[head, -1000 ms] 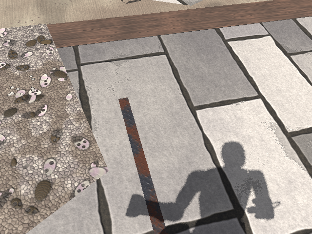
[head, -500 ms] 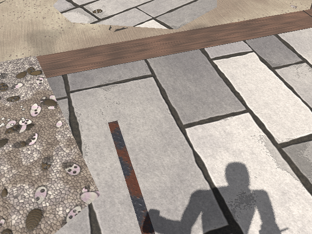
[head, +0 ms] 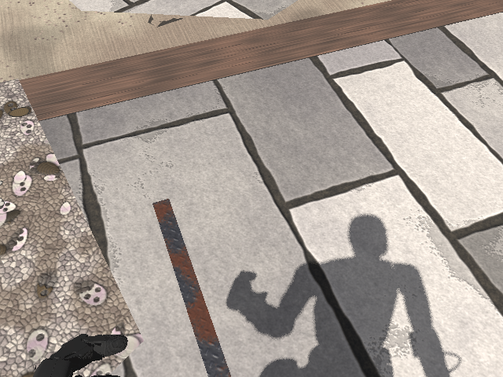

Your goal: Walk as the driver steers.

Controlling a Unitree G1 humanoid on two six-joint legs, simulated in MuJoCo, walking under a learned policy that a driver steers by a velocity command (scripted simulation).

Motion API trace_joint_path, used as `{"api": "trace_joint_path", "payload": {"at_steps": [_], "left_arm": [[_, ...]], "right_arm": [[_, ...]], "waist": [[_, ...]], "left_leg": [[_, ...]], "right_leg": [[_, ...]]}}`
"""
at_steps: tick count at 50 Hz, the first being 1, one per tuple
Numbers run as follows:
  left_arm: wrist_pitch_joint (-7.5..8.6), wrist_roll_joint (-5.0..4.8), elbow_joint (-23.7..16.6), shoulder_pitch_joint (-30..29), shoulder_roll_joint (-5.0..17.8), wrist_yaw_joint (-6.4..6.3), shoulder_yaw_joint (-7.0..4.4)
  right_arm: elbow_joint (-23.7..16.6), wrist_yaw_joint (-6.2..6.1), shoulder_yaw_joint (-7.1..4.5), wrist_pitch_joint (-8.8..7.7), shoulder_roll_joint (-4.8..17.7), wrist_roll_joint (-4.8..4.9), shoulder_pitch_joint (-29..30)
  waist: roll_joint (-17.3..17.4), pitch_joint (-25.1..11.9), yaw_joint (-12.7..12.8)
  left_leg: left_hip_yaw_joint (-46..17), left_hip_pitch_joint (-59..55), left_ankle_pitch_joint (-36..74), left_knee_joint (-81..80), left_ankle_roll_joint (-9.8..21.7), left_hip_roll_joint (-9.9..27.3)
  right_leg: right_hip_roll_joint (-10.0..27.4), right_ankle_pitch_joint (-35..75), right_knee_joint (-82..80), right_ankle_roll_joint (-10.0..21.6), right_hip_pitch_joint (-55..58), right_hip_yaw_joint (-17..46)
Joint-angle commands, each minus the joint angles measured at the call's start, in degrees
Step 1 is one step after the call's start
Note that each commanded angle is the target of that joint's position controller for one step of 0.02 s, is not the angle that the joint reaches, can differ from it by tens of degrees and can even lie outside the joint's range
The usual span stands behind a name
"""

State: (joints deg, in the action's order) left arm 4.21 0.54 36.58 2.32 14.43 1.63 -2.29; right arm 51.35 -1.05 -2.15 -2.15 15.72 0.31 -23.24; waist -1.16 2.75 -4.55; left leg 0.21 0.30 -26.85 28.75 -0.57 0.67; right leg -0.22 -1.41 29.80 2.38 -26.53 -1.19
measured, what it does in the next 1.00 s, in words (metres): walks ahead: left foot, then right foot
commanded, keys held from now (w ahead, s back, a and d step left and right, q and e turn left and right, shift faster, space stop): no key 0.18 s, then w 0.82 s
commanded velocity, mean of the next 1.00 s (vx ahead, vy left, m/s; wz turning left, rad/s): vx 0.32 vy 0.00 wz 0.00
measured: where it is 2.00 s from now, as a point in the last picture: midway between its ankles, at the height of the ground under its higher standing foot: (252, 229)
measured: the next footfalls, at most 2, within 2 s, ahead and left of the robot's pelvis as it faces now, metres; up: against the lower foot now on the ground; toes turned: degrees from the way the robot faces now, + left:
left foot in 0.34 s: +0.11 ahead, +0.11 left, +0.00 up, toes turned +1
right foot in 0.78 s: +0.37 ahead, -0.16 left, +0.00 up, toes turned -2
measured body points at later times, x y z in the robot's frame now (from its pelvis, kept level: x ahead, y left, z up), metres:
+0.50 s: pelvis +0.10 +0.01 +0.03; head +0.11 +0.04 +0.48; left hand +0.27 +0.27 -0.09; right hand +0.10 -0.27 -0.09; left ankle +0.07 +0.11 -0.72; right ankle +0.15 -0.14 -0.66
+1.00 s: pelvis +0.34 -0.07 +0.02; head +0.36 -0.08 +0.47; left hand +0.40 +0.20 -0.10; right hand +0.45 -0.35 -0.10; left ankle +0.38 +0.09 -0.64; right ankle +0.33 -0.16 -0.72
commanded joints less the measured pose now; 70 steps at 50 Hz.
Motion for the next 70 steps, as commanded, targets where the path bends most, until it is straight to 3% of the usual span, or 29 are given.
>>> {"api": "trace_joint_path", "payload": {"at_steps": [1, 2, 3, 5, 9, 12, 16, 17, 18, 19, 21, 25, 34, 38, 39, 40, 41, 42, 43, 45, 49, 54, 59, 63, 65, 66, 67, 68, 70], "left_arm": [[-0.6, 1.72, 0.83, 17.07, 10.96, -1.0, -2.85], [-1.08, 0.09, 0.78, 13.4, 8.8, -0.49, -2.43], [-1.2, -0.87, 0.62, 8.55, 7.1, -0.37, -1.88], [-1.14, -0.12, 0.99, 2.3, 4.89, -0.13, -0.95], [-1.02, 1.22, 3.32, 0.28, 5.23, -0.74, -1.21], [-2.22, -0.89, 4.92, 2.72, 10.84, -1.79, -2.97], [-2.64, -2.34, 5.55, 1.04, 8.29, -2.41, -2.47], [-2.45, -2.24, 4.93, -0.51, 5.63, -2.3, -1.76], [-1.75, -2.18, 3.23, -2.64, 1.57, -2.05, -0.84], [-0.64, -2.72, 2.03, -3.76, 4.03, -1.88, -1.5], [0.22, -2.41, 4.55, 1.39, 7.61, -1.39, -2.86], [0.33, -1.03, 5.94, -0.62, 4.64, -0.77, -2.49], [0.79, -2.29, 3.56, -9.99, 3.71, 0.99, -0.92], [1.11, -2.03, 6.97, 1.85, 8.38, 0.77, -2.9], [1.05, -2.07, 10.17, 12.34, 11.4, 0.16, -4.4], [0.59, -0.81, 11.92, 21.7, 17.66, -0.47, -5.85], [0.37, -1.24, 12.8, 22.8, 15.7, -0.06, -5.02], [0.6, -1.43, 12.26, 17.81, 11.82, 0.04, -3.64], [0.72, -1.39, 11.49, 13.71, 9.23, -0.03, -2.92], [1.23, -0.56, 10.75, 7.9, 6.03, 0.24, -1.92], [2.09, -0.58, 12.72, 8.89, 6.76, -0.17, -2.07], [1.7, -1.01, 14.57, 13.08, 8.86, -1.44, -2.2], [0.64, -1.86, 17.61, 19.54, 10.12, -1.82, -2.4], [-0.72, -1.6, 17.99, 18.95, 11.85, -2.15, -3.01], [-1.34, -0.84, 17.01, 17.83, 10.2, -2.24, -2.12], [-0.35, -0.56, 16.0, 24.79, 3.39, -1.6, -0.03], [1.06, -0.98, 17.17, 24.43, 3.59, -1.18, 0.28], [2.06, -2.75, 15.41, 18.69, 9.72, -0.83, -1.42], [2.44, -2.69, 13.84, 12.33, 9.21, -1.19, -1.5]], "right_arm": [[-2.5, 0.39, 0.38, -1.02, 1.87, -0.77, -9.28], [-1.8, 0.56, -1.12, -0.07, 7.11, 0.68, -7.0], [-3.01, 0.29, -1.41, 0.82, 7.57, 1.07, -1.58], [-3.57, -0.94, -1.61, 2.75, 6.06, 0.03, 2.1], [-3.24, -1.84, -0.82, 3.6, 3.23, -0.89, 1.77], [-3.69, -1.3, -1.42, 2.97, 5.76, -0.64, 3.49], [-1.54, -0.4, -1.51, 1.29, 4.28, -0.96, 0.38], [-0.55, -0.51, -1.71, 0.77, 5.24, -1.02, -2.56], [0.31, -0.92, -2.66, 0.25, 9.35, -0.86, -6.12], [-0.68, -0.61, -3.82, -0.56, 13.82, -1.07, -3.65], [-3.23, -0.71, -2.48, -2.75, 8.65, -0.89, 3.62], [-2.01, -0.18, -1.79, -3.34, 5.64, -0.02, 0.06], [0.56, -0.05, -3.06, -2.14, 9.11, 0.77, -4.39], [0.53, -0.03, -3.54, -1.38, 9.7, 1.22, -1.27], [-0.1, -0.11, -2.98, -1.36, 8.24, 0.71, -0.83], [-2.44, 0.09, -1.21, -2.05, 2.8, -0.37, -3.92], [-2.29, 0.06, -0.59, -3.53, 0.95, 0.67, -4.65], [-3.25, 0.35, -2.23, -4.6, 6.8, 2.28, -0.35], [-4.13, 0.45, -2.49, -5.06, 7.87, 2.66, 3.44], [-4.12, -0.03, -2.91, -4.57, 6.59, 1.02, 5.12], [-4.98, 0.18, -2.52, -2.64, 3.43, 0.32, 5.76], [-8.81, 1.13, -1.36, -3.18, 1.68, 0.04, 17.63], [-12.22, 2.86, -0.81, -3.61, 2.3, 0.77, 26.27], [-12.38, 3.59, -1.93, -3.7, 5.66, 0.7, 22.65], [-7.7, 2.76, -4.26, -3.47, 10.37, 0.35, 5.23], [-6.33, 2.49, -5.63, -3.25, 16.01, -0.96, -1.71], [-5.77, 2.61, -4.54, -3.05, 12.14, -0.16, -2.94], [-6.25, 2.5, -3.34, -3.05, 9.06, 0.15, 1.3], [-7.5, 2.5, -2.41, -3.2, 6.24, -0.34, 9.72]], "waist": [[-14.44, -26.5, 5.6], [-8.96, -21.57, 5.68], [-5.83, -13.26, 5.13], [-2.61, -6.74, 2.63], [-6.56, -7.35, 1.46], [-7.72, -7.8, 2.73], [-4.83, -3.07, -0.75], [-0.13, -1.39, -2.07], [11.51, -0.7, -2.54], [17.63, 4.1, -1.92], [11.5, 4.09, 2.83], [7.42, 0.05, 1.59], [9.29, 3.53, -1.44], [8.82, -2.4, 6.58], [6.45, -9.32, 11.01], [-7.5, -19.48, 12.17], [-15.91, -23.82, 11.46], [-10.87, -14.82, 11.09], [-7.9, -9.34, 9.52], [-4.09, -3.85, 5.88], [-2.89, -1.3, 3.32], [-1.4, 1.49, 6.4], [-0.69, 2.97, 8.83], [-3.02, -1.53, 4.89], [-1.77, -13.29, -3.36], [10.0, -23.07, -1.65], [14.54, -27.48, -2.18], [11.03, -18.49, -2.1], [3.79, -6.64, 1.34]], "left_leg": [[-6.23, 24.27, -12.9, 35.31, -1.65, -3.32], [-7.67, 25.76, -11.5, 40.03, -2.28, -0.82], [-5.1, 29.51, -8.97, 40.5, -2.47, 1.02], [-4.98, 25.24, -3.36, 33.69, -2.95, 4.13], [-2.54, 14.38, 1.35, 17.82, -3.26, 3.45], [1.29, 12.51, 7.38, 13.25, -1.1, 1.17], [2.52, 4.93, 7.73, 2.92, 4.32, 0.48], [-3.12, 3.18, 1.86, -4.7, 6.76, 3.93], [-19.68, 0.72, -13.85, -15.51, 11.52, 14.23], [-36.52, 3.9, -21.84, -24.32, 16.74, 22.3], [-29.73, 2.53, -11.97, -22.97, 13.72, 19.05], [-15.15, -1.94, 8.63, -22.48, 9.97, 13.44], [-7.21, 1.35, 18.05, -21.02, 10.26, 13.93], [-3.77, 1.5, 39.97, -7.86, 7.57, 13.25], [-0.88, 7.97, 41.37, 4.95, 5.59, 10.19], [2.67, 28.21, 22.86, 28.17, 1.52, 3.46], [-3.77, 39.12, -5.61, 41.12, 0.64, -2.44], [-6.82, 44.96, -3.01, 46.66, 1.78, 1.44], [-5.19, 45.41, 2.23, 45.98, 3.02, 4.35], [-4.5, 40.03, 10.48, 39.54, 2.86, 8.18], [-3.42, 37.61, 15.86, 32.84, 1.11, 9.11], [-0.66, 36.39, 31.36, 11.4, 0.45, 6.52], [-0.77, 37.45, 32.71, 1.84, 2.16, 4.36], [1.27, 29.16, 23.48, 0.05, 5.25, 0.92], [-0.04, 2.39, 25.37, 0.94, 9.37, 2.19], [-25.19, -22.5, 17.09, 0.18, 18.46, 17.69], [-42.75, -26.36, 11.39, -9.5, 21.11, 22.53], [-35.95, -19.68, 8.32, -11.22, 17.74, 20.41], [-21.95, -1.65, 16.03, -15.06, 14.96, 15.98]], "right_leg": [[24.58, 40.04, -3.24, 17.71, 42.46, 30.94], [21.51, 23.32, -7.1, 16.41, 34.67, 28.57], [18.73, 12.59, -9.32, 13.97, 27.8, 23.4], [14.18, 3.23, -13.69, 10.53, 13.69, 16.25], [10.69, -1.67, -15.5, 10.47, 5.9, 9.95], [12.24, -27.2, -19.6, 10.31, 4.99, 13.92], [10.61, -36.93, -17.99, 6.36, -2.49, 13.22], [7.3, -35.51, -10.44, 3.91, -5.53, 9.64], [-0.12, -30.21, 6.69, -0.41, -13.62, 0.39], [-1.96, -27.41, 17.99, -0.06, -20.19, 0.99], [1.87, -18.69, 24.06, 0.98, -22.28, 5.76], [3.4, -6.89, 20.64, -1.12, -19.34, 2.58], [2.26, -2.4, 1.3, -1.86, -6.8, -0.66], [-0.37, -4.88, -2.89, 2.63, 11.27, -2.37], [1.81, -4.97, -1.91, 4.69, 26.33, 0.24], [16.92, -10.63, -2.52, 11.77, 48.63, 21.8], [23.09, -22.72, -13.68, 16.48, 51.3, 42.69], [21.3, -25.62, -15.37, 14.11, 44.23, 37.22], [19.05, -22.28, -15.81, 12.06, 36.99, 29.32], [14.35, -11.51, -18.83, 10.24, 24.47, 19.21], [12.41, 1.34, -22.73, 11.37, 17.85, 11.49], [9.57, 5.8, -24.15, 9.48, 17.19, 4.87], [13.2, 5.89, -21.69, 8.88, 26.96, 5.24], [14.73, 25.59, -12.02, 6.83, 33.67, 4.88], [9.86, 28.45, 10.35, 4.0, 23.98, 1.4], [1.19, 4.77, 34.02, -0.1, -0.26, -1.22], [-3.44, -30.63, 43.91, -0.37, -9.71, 6.33], [0.39, -29.17, 47.83, 0.77, -15.05, 8.44], [5.84, -19.78, 41.7, 1.05, -13.6, 5.32]]}}
Keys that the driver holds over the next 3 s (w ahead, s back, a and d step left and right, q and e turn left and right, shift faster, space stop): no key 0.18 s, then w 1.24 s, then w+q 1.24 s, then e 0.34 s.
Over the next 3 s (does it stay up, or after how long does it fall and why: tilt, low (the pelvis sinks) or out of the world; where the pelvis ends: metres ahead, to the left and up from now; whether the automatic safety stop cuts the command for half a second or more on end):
stays up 1.37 0.18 0.02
